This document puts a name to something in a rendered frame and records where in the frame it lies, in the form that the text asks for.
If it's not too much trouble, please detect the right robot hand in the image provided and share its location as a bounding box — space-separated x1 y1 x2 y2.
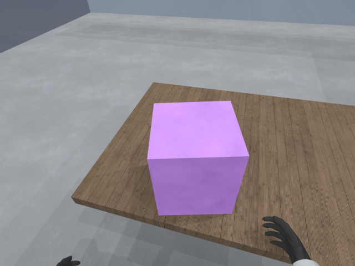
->
262 216 311 264

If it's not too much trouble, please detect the table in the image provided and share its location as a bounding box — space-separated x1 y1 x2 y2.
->
71 82 355 266

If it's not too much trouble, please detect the carton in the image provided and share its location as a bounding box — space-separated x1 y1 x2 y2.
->
147 101 250 216

